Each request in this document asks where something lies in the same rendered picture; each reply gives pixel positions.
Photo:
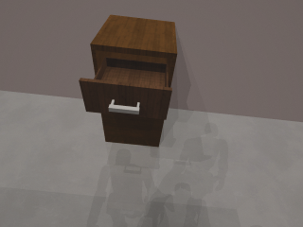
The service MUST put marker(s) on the handle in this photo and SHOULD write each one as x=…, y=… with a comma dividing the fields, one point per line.
x=123, y=109

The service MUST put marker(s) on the drawer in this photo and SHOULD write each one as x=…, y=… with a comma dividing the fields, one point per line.
x=128, y=82

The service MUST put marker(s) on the cabinet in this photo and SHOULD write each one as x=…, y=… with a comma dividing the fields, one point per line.
x=137, y=39

